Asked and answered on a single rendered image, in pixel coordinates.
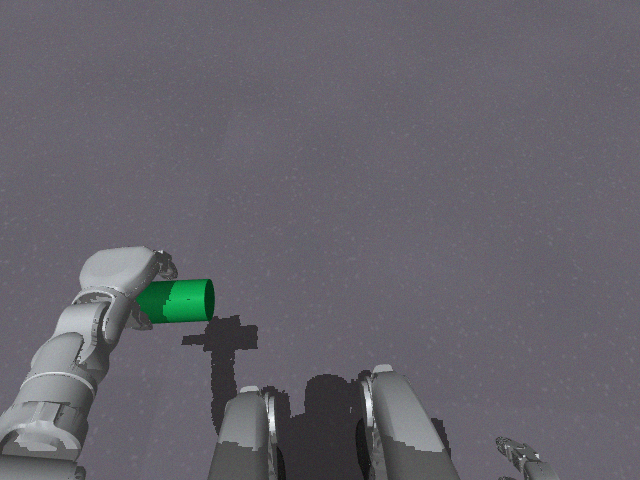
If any right robot hand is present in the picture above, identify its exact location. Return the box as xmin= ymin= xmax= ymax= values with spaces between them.
xmin=496 ymin=437 xmax=560 ymax=480

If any left robot hand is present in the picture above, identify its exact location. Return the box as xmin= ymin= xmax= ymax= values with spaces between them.
xmin=79 ymin=246 xmax=178 ymax=330

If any right robot foot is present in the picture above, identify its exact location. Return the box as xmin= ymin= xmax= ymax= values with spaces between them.
xmin=356 ymin=418 xmax=372 ymax=480

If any left robot arm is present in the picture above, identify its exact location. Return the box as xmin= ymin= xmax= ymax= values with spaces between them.
xmin=0 ymin=286 xmax=131 ymax=480

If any bottle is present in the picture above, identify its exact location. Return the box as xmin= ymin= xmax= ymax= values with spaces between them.
xmin=135 ymin=279 xmax=215 ymax=324

